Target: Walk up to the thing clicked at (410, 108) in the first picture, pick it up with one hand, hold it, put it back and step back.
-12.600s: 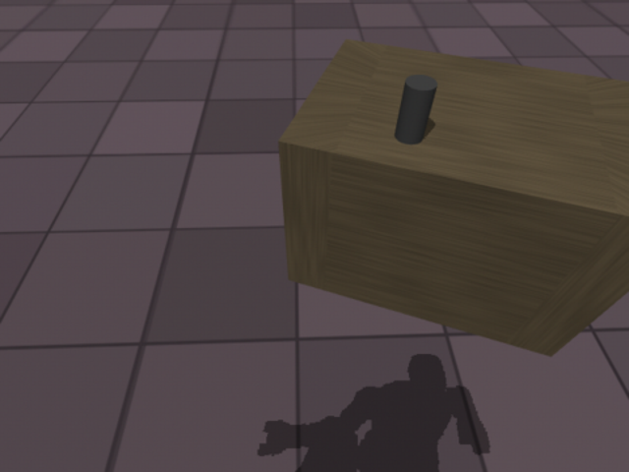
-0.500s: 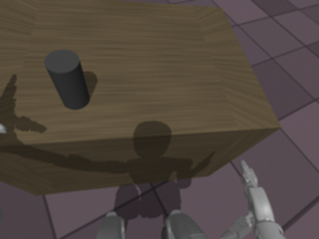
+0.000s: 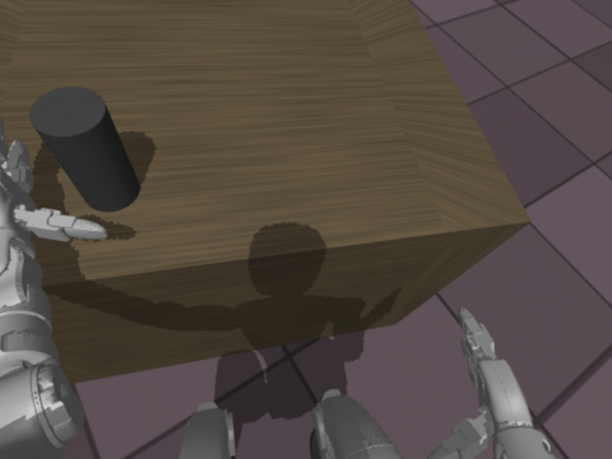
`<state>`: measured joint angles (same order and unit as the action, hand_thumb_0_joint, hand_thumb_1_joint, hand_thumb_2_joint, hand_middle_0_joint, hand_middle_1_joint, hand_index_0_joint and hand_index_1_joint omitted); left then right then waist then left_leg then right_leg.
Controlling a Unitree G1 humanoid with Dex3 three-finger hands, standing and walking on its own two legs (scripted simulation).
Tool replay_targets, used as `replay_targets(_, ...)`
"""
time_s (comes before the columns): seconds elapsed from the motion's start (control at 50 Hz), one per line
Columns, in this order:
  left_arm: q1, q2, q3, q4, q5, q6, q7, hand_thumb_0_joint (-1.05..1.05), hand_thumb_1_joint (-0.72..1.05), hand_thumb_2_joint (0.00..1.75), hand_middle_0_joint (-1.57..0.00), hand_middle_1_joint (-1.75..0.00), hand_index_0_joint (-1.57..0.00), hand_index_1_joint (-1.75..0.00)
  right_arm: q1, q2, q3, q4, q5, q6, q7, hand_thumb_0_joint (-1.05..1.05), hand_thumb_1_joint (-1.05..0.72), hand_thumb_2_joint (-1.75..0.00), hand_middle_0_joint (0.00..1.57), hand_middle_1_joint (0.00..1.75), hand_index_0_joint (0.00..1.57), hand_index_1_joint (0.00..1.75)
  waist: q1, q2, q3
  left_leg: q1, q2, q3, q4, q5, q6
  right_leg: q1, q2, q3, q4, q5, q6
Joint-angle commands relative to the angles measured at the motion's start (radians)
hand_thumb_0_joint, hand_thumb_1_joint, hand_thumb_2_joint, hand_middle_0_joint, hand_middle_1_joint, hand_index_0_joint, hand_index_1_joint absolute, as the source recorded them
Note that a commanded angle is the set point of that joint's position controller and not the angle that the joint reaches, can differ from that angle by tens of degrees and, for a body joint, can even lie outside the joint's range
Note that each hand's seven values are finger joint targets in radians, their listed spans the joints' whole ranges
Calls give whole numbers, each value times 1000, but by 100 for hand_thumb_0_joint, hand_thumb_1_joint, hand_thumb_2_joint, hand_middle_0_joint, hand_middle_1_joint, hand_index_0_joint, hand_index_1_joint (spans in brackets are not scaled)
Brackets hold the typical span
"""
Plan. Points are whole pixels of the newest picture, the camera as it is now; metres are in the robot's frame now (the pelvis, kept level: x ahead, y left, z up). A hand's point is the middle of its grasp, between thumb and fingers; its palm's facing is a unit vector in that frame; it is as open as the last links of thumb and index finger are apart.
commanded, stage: close in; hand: left
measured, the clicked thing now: (93, 155) +0.50 +0.22 +0.05
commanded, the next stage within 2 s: rest palm in 0.12 s
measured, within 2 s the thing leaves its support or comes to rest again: leaves its support in 1.42 s
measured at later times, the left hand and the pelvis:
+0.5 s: hand (90, 173) +0.48 +0.22 +0.05, palm faces +0.17 -0.98 +0.02, open 17.4 cm; pelvis -0.01 +0.00 +0.00, yaw +0 degrees
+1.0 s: hand (79, 162) +0.49 +0.23 +0.05, palm faces +0.18 -0.98 +0.01, open 11.0 cm; pelvis -0.01 +0.00 +0.00, yaw +0 degrees
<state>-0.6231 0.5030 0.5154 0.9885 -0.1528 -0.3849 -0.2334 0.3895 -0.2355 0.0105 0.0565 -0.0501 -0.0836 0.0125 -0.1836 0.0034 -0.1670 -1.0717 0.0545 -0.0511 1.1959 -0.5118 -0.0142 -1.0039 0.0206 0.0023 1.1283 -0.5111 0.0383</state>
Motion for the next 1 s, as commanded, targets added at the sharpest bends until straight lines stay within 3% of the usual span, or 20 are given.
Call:
replay_targets(0.0,-348,195,-24,-143,-9,-70,6,0,-48,5,-2,-3,-4,-1,77,-154,-106,-225,20,-46,-16,0,55,-5,5,5,5,5,-23,41,-334,288,-28,17,-139,278,37,155,9,-8,-150,305,-36)
replay_targets(0.02,-352,246,8,-154,0,-73,14,0,-48,5,-1,-3,-4,-1,86,-175,-124,-250,19,-46,-17,0,55,-5,5,5,5,5,-24,31,-343,278,-31,20,-141,264,39,172,5,-3,-157,299,-33)
replay_targets(0.06,-405,243,-16,-180,14,-80,18,0,-51,5,-2,-2,-4,-1,85,-156,-100,-276,17,-45,-8,0,55,-5,5,5,5,5,-16,74,-376,303,-35,26,-150,225,34,175,2,0,-156,258,-38)
replay_targets(0.1,-451,234,-24,-210,5,-88,14,0,-51,4,-2,-1,-4,0,118,-167,-123,-276,16,-44,-9,0,55,-5,5,5,5,5,-26,133,-436,371,-34,23,-140,269,29,164,2,-5,-146,288,-41)
replay_targets(0.2,-533,274,-31,-261,21,-100,38,0,-58,0,-4,0,-5,0,63,-168,-128,-263,10,-39,-7,0,53,-5,5,5,5,5,0,239,-478,418,-33,20,-133,316,19,154,1,-15,-127,303,-52)
replay_targets(0.3,-472,210,-48,-166,43,-86,80,0,-61,0,-8,0,-7,0,27,-188,-164,-240,1,-26,-3,0,53,-6,5,5,5,5,6,244,-421,402,-21,2,-163,265,7,101,11,-40,-122,229,-62)
replay_targets(0.36,-446,195,-56,-148,53,-75,95,0,-61,0,-8,0,-8,0,36,-175,-158,-232,2,-9,1,0,53,-6,5,5,5,5,3,195,-436,382,-23,8,-152,300,16,138,14,-40,-129,275,-55)
replay_targets(0.42,-458,246,-10,-138,53,-77,112,0,-57,2,-29,-14,-31,-12,22,-173,-143,-270,5,-1,4,0,53,-5,5,5,5,5,-1,125,-440,303,-27,13,-145,295,26,201,15,-33,-126,307,-46)
replay_targets(0.44,-487,242,-20,-152,49,-84,112,0,-56,3,-33,-18,-35,-15,19,-151,-124,-269,9,0,5,0,53,-5,5,5,5,5,-4,104,-434,289,-30,18,-142,277,31,214,14,-25,-132,306,-41)
replay_targets(0.46,-494,256,-7,-134,49,-88,118,0,-56,5,-38,-22,-40,-20,19,-156,-133,-280,11,1,3,0,53,-5,5,5,5,5,-15,87,-425,269,-30,21,-140,266,35,220,12,-20,-131,304,-38)
replay_targets(0.48,-521,257,-8,-168,49,-97,120,0,-54,7,-42,-25,-45,-23,34,-168,-143,-300,9,3,1,0,52,-5,5,5,5,5,-26,78,-480,295,-29,20,-134,300,37,238,12,-16,-125,340,-37)
replay_targets(0.6,-564,203,-83,-137,71,-92,92,0,-48,13,-60,-37,-62,-35,89,-174,-156,-239,6,7,2,0,51,-5,5,5,5,5,-51,195,-461,422,-20,10,-136,376,16,119,16,-30,-112,342,-52)
replay_targets(0.68,-482,194,-60,-81,69,-71,102,0,-48,16,-63,-40,-65,-37,58,-182,-155,-255,5,14,16,0,51,-5,5,5,5,5,-28,196,-439,391,-18,4,-133,376,14,102,17,-38,-111,321,-56)
replay_targets(0.72,-495,251,-28,-110,70,-73,110,0,-45,19,-64,-43,-67,-40,42,-183,-149,-259,5,21,21,0,52,-4,5,5,5,5,-5,211,-438,381,-19,1,-143,361,9,112,18,-43,-107,296,-59)
replay_targets(0.8,-557,311,24,-207,60,-102,132,0,-32,36,-78,-60,-81,-57,3,-182,-159,-296,6,23,14,0,52,-5,5,5,5,5,7,197,-468,354,-24,6,-158,282,14,169,18,-37,-113,259,-56)
replay_targets(0.84,-606,291,-8,-244,64,-108,132,0,-25,44,-88,-69,-90,-67,10,-174,-164,-280,6,21,7,0,51,-5,5,5,5,5,-13,211,-521,397,-21,9,-148,326,18,178,16,-30,-111,302,-55)
replay_targets(0.88,-615,216,-65,-224,68,-105,118,0,-21,51,-95,-76,-97,-75,2,-151,-134,-302,8,14,2,0,51,-5,5,5,5,5,-42,208,-534,434,-14,4,-146,356,15,155,20,-35,-106,319,-56)
replay_targets(0.92,-580,161,-111,-131,71,-87,101,0,-16,55,-101,-81,-102,-80,53,-151,-134,-217,8,19,-2,0,50,-5,5,5,5,5,-59,192,-444,412,-12,4,-148,333,17,101,21,-35,-116,296,-54)
replay_targets(0.96,-490,207,-78,-4,80,-63,103,0,-12,56,-104,-83,-105,-82,29,-198,-163,-223,6,22,-4,0,50,-5,5,5,5,5,-53,155,-380,362,-11,1,-152,312,20,87,21,-37,-125,287,-52)
replay_targets(0.98,-526,226,-67,-32,77,-67,106,0,-11,58,-106,-84,-107,-83,29,-186,-153,-216,5,21,0,0,51,-5,5,5,5,5,-51,181,-393,356,-15,6,-142,300,20,87,18,-32,-124,283,-51)
